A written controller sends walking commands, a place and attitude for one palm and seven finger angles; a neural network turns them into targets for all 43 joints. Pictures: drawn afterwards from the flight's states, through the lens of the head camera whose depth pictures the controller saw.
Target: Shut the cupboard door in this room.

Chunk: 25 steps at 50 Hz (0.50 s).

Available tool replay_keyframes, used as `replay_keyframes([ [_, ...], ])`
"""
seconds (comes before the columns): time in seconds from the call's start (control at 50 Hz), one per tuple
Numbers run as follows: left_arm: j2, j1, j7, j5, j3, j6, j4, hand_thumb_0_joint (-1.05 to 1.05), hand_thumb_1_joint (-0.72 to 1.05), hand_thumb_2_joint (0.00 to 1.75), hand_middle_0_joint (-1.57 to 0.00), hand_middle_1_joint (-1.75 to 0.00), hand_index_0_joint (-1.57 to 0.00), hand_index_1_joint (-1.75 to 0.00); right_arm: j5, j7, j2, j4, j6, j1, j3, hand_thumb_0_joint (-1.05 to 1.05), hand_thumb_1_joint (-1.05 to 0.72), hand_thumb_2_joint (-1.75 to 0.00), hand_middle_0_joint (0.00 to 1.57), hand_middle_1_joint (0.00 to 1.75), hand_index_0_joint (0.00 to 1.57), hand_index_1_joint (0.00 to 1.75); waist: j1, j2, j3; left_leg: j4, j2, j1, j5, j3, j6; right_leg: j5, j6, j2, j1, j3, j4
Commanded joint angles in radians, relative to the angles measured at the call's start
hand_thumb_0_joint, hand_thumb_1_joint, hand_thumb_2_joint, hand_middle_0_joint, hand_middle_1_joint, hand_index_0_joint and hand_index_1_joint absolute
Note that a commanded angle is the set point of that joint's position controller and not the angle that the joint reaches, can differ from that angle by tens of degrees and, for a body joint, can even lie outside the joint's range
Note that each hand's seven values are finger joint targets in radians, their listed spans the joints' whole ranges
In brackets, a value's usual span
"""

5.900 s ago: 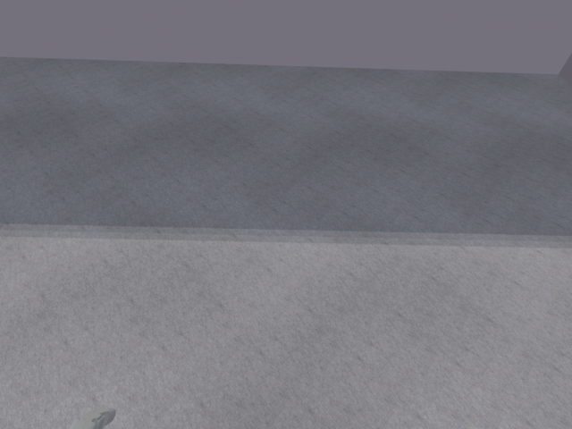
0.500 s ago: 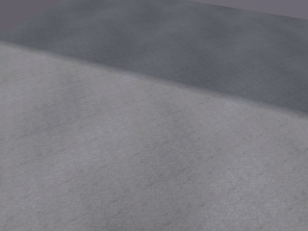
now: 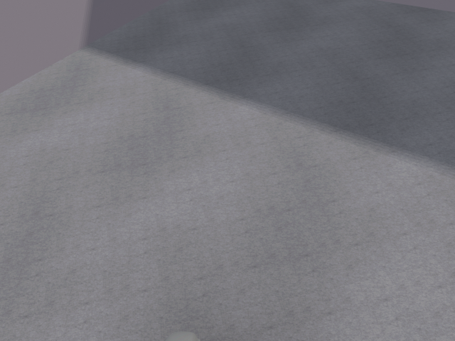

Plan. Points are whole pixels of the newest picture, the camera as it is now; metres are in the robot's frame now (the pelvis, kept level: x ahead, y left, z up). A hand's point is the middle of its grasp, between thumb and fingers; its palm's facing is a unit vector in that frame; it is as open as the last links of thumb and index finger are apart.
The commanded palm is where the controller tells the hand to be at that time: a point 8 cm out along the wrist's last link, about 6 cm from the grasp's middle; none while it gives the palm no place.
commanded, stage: turn or walk to find it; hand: left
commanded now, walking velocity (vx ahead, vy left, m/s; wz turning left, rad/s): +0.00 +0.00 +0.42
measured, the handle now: out of the picture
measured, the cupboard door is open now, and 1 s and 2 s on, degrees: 84 84 84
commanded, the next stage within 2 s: none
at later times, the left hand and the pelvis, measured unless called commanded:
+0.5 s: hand out of the picture +0.04 +0.26 -0.16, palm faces +0.21 -0.94 -0.25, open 7.4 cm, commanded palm none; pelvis -0.02 +0.04 +0.00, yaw +11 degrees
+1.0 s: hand out of the picture -0.08 +0.18 -0.16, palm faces +0.43 -0.87 -0.24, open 7.4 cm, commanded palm none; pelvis -0.04 -0.01 +0.00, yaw +24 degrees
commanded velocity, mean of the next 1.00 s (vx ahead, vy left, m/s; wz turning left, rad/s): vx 0.00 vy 0.00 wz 0.42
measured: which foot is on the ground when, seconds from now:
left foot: up 0.00-0.12, down 0.14-0.62, up 0.64-1.00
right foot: down 0.00-0.14, up 0.16-0.60, down 0.62-1.00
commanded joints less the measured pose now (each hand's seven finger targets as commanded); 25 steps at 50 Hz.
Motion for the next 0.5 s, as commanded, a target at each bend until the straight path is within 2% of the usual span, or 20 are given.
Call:
replay_keyframes([
  [0.0, 0.241, 0.065, 0.015, 0.007, 0.069, -0.017, -0.034, 0.00, 0.90, 0.90, -0.20, -0.30, -0.20, -0.30, 0.011, -0.004, -0.029, -0.104, -0.047, -0.092, 0.008, 0.00, -0.90, -0.90, 0.20, 0.30, 0.20, 0.30, 0.063, -0.235, -0.077, -0.206, -0.012, -0.012, -0.056, 0.073, 0.008, 0.527, -0.119, -0.261, 0.132, 0.164, -0.091],
  [0.02, 0.246, 0.068, 0.015, 0.007, 0.071, -0.015, -0.030, 0.00, 0.90, 0.90, -0.20, -0.30, -0.20, -0.30, 0.013, -0.006, -0.028, -0.105, -0.052, -0.088, 0.010, 0.00, -0.90, -0.90, 0.20, 0.30, 0.20, 0.30, 0.062, -0.240, -0.086, -0.255, -0.019, 0.019, -0.047, 0.087, 0.014, 0.559, -0.114, -0.262, 0.129, 0.159, -0.068],
  [0.04, 0.250, 0.059, 0.014, 0.005, 0.072, -0.014, -0.028, 0.00, 0.90, 0.90, -0.20, -0.30, -0.20, -0.30, 0.014, -0.007, -0.031, -0.102, -0.055, -0.067, 0.010, 0.00, -0.90, -0.90, 0.20, 0.30, 0.20, 0.30, 0.048, -0.237, -0.100, -0.320, -0.025, 0.061, -0.009, 0.097, 0.020, 0.563, -0.100, -0.260, 0.123, 0.148, -0.042],
  [0.06, 0.251, 0.046, 0.013, 0.001, 0.071, -0.011, -0.027, 0.00, 0.90, 0.90, -0.20, -0.30, -0.20, -0.30, 0.012, -0.009, -0.036, -0.095, -0.059, -0.038, 0.010, 0.00, -0.90, -0.90, 0.20, 0.30, 0.20, 0.30, 0.029, -0.223, -0.115, -0.406, -0.029, 0.116, 0.065, 0.108, 0.025, 0.541, -0.075, -0.249, 0.108, 0.121, -0.006],
  [0.08, 0.240, 0.034, 0.011, -0.006, 0.071, -0.007, -0.025, 0.00, 0.90, 0.90, -0.20, -0.30, -0.20, -0.30, 0.011, -0.007, -0.052, -0.087, -0.066, -0.007, 0.007, 0.00, -0.90, -0.90, 0.20, 0.30, 0.20, 0.30, 0.007, -0.173, -0.126, -0.539, -0.023, 0.214, 0.188, 0.098, 0.035, 0.486, -0.033, -0.225, 0.058, 0.086, 0.066],
  [0.1, 0.211, 0.046, 0.009, -0.016, 0.065, 0.000, -0.038, 0.00, 0.90, 0.90, -0.20, -0.30, -0.20, -0.30, 0.006, -0.008, -0.113, -0.080, -0.076, 0.036, -0.006, 0.00, -0.90, -0.90, 0.20, 0.30, 0.20, 0.30, -0.017, -0.010, -0.166, -0.615, 0.071, 0.370, 0.382, -0.014, 0.071, 0.303, 0.024, -0.168, -0.083, 0.041, 0.210],
  [0.12, 0.139, 0.035, 0.004, -0.019, 0.047, 0.004, -0.076, 0.00, 0.90, 0.90, -0.20, -0.30, -0.20, -0.30, 0.001, -0.014, -0.207, -0.080, -0.083, 0.080, -0.026, 0.00, -0.90, -0.90, 0.20, 0.30, 0.20, 0.30, -0.037, 0.275, -0.162, -0.627, 0.318, 0.482, 0.793, -0.332, 0.191, -0.248, 0.098, -0.036, -0.347, 0.021, 0.400],
  [0.14, 0.144, -0.024, 0.010, -0.011, 0.038, 0.016, -0.091, 0.00, 0.90, 0.90, -0.20, -0.30, -0.20, -0.30, 0.003, -0.021, -0.237, -0.063, -0.071, 0.118, -0.031, 0.00, -0.90, -0.90, 0.20, 0.30, 0.20, 0.30, -0.061, 0.228, -0.161, -0.623, 0.377, 0.407, 0.873, -0.318, 0.273, -0.375, 0.090, -0.019, -0.324, 0.119, 0.529],
  [0.16, 0.147, -0.048, 0.011, -0.009, 0.041, 0.024, -0.085, 0.00, 0.90, 0.90, -0.20, -0.30, -0.20, -0.30, -0.001, -0.029, -0.203, -0.058, -0.073, 0.092, -0.022, 0.00, -0.90, -0.90, 0.20, 0.30, 0.20, 0.30, -0.050, 0.176, -0.126, -0.633, 0.332, 0.359, 0.800, -0.260, 0.275, -0.321, 0.084, -0.029, -0.329, 0.161, 0.579],
  [0.18, 0.145, -0.050, 0.009, -0.010, 0.045, 0.027, -0.072, 0.00, 0.90, 0.90, -0.20, -0.30, -0.20, -0.30, -0.002, -0.038, -0.175, -0.070, -0.077, 0.045, -0.015, 0.00, -0.90, -0.90, 0.20, 0.30, 0.20, 0.30, -0.035, 0.226, -0.110, -0.633, 0.286, 0.340, 0.751, -0.243, 0.257, -0.262, 0.088, -0.036, -0.355, 0.181, 0.606],
  [0.2, 0.160, -0.059, 0.003, -0.010, 0.050, 0.025, -0.061, 0.00, 0.90, 0.90, -0.20, -0.30, -0.20, -0.30, -0.002, -0.042, -0.152, -0.085, -0.076, 0.002, -0.007, 0.00, -0.90, -0.90, 0.20, 0.30, 0.20, 0.30, -0.026, 0.187, -0.071, -0.633, 0.250, 0.306, 0.728, -0.215, 0.243, -0.202, 0.090, -0.030, -0.357, 0.189, 0.627],
  [0.24, 0.157, -0.028, -0.003, -0.012, 0.050, 0.022, -0.043, 0.00, 0.90, 0.90, -0.20, -0.30, -0.20, -0.30, 0.001, -0.042, -0.140, -0.101, -0.082, -0.036, 0.002, 0.00, -0.90, -0.90, 0.20, 0.30, 0.20, 0.30, 0.000, 0.145, -0.069, -0.633, 0.203, 0.306, 0.737, -0.165, 0.227, -0.141, 0.099, -0.018, -0.340, 0.188, 0.625],
  [0.26, 0.156, -0.016, -0.004, -0.012, 0.048, 0.023, -0.039, 0.00, 0.90, 0.90, -0.20, -0.30, -0.20, -0.30, 0.002, -0.041, -0.141, -0.103, -0.084, -0.037, 0.001, 0.00, -0.90, -0.90, 0.20, 0.30, 0.20, 0.30, 0.002, 0.122, -0.077, -0.638, 0.192, 0.310, 0.724, -0.153, 0.224, -0.120, 0.103, -0.012, -0.332, 0.185, 0.615],
  [0.28, 0.156, -0.017, -0.006, -0.012, 0.046, 0.021, -0.037, 0.00, 0.90, 0.90, -0.20, -0.30, -0.20, -0.30, 0.004, -0.041, -0.143, -0.105, -0.086, -0.029, 0.001, 0.00, -0.90, -0.90, 0.20, 0.30, 0.20, 0.30, 0.001, 0.095, -0.087, -0.640, 0.187, 0.317, 0.713, -0.159, 0.226, -0.114, 0.106, -0.009, -0.325, 0.185, 0.591],
  [0.34, 0.148, -0.048, -0.002, -0.013, 0.045, 0.022, -0.053, 0.00, 0.90, 0.90, -0.20, -0.30, -0.20, -0.30, 0.002, -0.039, -0.147, -0.101, -0.085, 0.005, -0.005, 0.00, -0.90, -0.90, 0.20, 0.30, 0.20, 0.30, -0.014, 0.077, -0.091, -0.644, 0.187, 0.343, 0.702, -0.196, 0.235, -0.113, 0.114, 0.004, -0.324, 0.188, 0.532],
  [0.42, 0.139, -0.081, 0.002, -0.015, 0.042, 0.023, -0.080, 0.00, 0.90, 0.90, -0.20, -0.30, -0.20, -0.30, -0.003, -0.035, -0.150, -0.106, -0.078, 0.010, -0.013, 0.00, -0.90, -0.90, 0.20, 0.30, 0.20, 0.30, -0.023, 0.121, -0.087, -0.643, 0.191, 0.324, 0.636, -0.243, 0.251, -0.147, 0.113, 0.017, -0.296, 0.192, 0.431],
  [0.46, 0.132, -0.096, 0.004, -0.018, 0.040, 0.020, -0.089, 0.00, 0.90, 0.90, -0.20, -0.30, -0.20, -0.30, -0.006, -0.033, -0.148, -0.110, -0.073, 0.008, -0.016, 0.00, -0.90, -0.90, 0.20, 0.30, 0.20, 0.30, -0.027, 0.127, -0.077, -0.638, 0.183, 0.273, 0.607, -0.272, 0.249, -0.156, 0.105, 0.031, -0.236, 0.188, 0.347],
  [0.48, 0.132, -0.085, 0.003, -0.018, 0.039, 0.017, -0.090, 0.00, 0.90, 0.90, -0.20, -0.30, -0.20, -0.30, -0.007, -0.031, -0.152, -0.114, -0.071, -0.003, -0.018, 0.00, -0.90, -0.90, 0.20, 0.30, 0.20, 0.30, -0.019, 0.131, -0.084, -0.630, 0.179, 0.266, 0.606, -0.281, 0.247, -0.154, 0.101, 0.041, -0.207, 0.183, 0.295],
])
